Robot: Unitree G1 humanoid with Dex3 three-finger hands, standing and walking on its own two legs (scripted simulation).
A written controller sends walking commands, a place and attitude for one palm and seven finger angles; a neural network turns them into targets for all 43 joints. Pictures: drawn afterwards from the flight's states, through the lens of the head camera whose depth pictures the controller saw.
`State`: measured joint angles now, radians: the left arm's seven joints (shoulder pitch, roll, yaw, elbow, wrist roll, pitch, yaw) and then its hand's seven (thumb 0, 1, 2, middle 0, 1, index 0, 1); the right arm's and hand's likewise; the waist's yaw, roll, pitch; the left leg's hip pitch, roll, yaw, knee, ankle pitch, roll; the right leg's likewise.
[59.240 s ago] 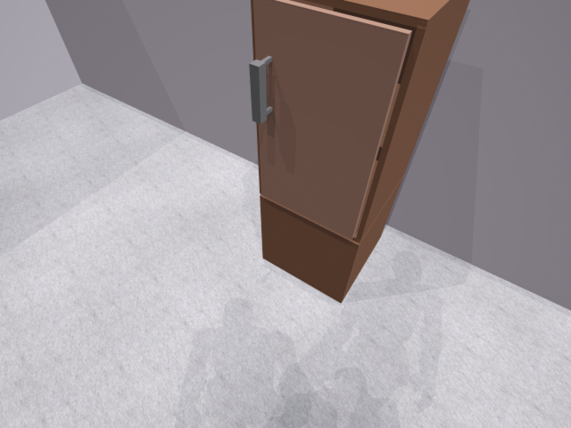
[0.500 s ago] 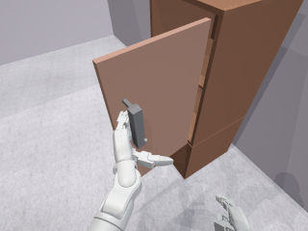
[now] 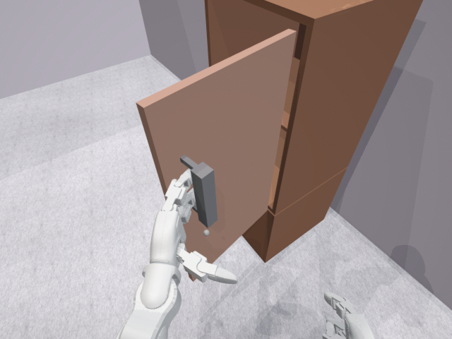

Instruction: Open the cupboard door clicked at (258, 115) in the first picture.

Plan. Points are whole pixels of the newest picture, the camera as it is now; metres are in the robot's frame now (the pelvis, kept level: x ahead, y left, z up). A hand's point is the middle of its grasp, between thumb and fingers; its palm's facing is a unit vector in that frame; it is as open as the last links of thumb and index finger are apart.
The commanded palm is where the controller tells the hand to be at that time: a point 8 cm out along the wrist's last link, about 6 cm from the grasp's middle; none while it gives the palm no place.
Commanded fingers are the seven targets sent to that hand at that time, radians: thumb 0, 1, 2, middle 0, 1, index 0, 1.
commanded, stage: slide the hand sideways off the handle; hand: left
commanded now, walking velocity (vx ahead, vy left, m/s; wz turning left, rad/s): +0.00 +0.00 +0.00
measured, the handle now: (197, 191) +0.35 +0.07 +0.09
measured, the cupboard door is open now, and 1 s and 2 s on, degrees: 100 100 100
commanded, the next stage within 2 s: draw the hand back to the body in 0.64 s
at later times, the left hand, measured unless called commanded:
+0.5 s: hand (166, 267) +0.21 +0.10 +0.09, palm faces +0.05 -1.00 -0.02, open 16.3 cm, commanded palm +0.18 +0.15 +0.09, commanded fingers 0.00 -0.50 0.30 -0.15 -0.30 -0.15 -0.30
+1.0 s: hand (138, 274) +0.19 +0.13 +0.11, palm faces +0.01 -1.00 -0.05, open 16.3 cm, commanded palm +0.16 +0.19 +0.11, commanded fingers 0.00 -0.50 0.30 -0.15 -0.30 -0.15 -0.30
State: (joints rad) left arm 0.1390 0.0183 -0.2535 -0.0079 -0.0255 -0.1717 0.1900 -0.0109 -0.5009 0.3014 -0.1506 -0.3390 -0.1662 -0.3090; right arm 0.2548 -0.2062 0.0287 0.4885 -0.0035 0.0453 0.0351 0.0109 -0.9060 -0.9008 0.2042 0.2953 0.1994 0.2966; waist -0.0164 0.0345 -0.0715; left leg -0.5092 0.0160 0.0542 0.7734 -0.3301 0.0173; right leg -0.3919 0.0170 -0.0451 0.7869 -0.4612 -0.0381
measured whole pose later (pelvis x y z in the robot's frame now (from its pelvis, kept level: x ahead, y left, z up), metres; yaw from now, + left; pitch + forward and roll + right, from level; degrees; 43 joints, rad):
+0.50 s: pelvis +0.01 -0.02 +0.00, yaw +2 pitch +5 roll +1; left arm 0.51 0.11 -0.09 -0.27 -0.13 -0.23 -0.01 -0.01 -0.50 0.30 -0.16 -0.31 -0.16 -0.30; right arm 0.25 -0.22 0.03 0.44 0.01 -0.01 0.00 0.01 -0.91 -0.90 0.20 0.30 0.20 0.30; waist 0.01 0.05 -0.09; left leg -0.53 0.02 0.02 0.80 -0.35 -0.01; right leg -0.40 0.02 -0.08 0.81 -0.50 -0.06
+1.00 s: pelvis +0.00 +0.00 -0.01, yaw +1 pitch +4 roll +0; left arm 0.51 0.18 -0.02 -0.34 -0.20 -0.20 -0.07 -0.01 -0.50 0.30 -0.15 -0.30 -0.15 -0.30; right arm 0.28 -0.23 0.03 0.46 0.04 -0.09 -0.03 0.01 -0.91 -0.90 0.20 0.30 0.20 0.30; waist 0.00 0.06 -0.10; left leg -0.55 0.02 0.02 0.83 -0.35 0.01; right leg -0.41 0.02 -0.07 0.82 -0.48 -0.04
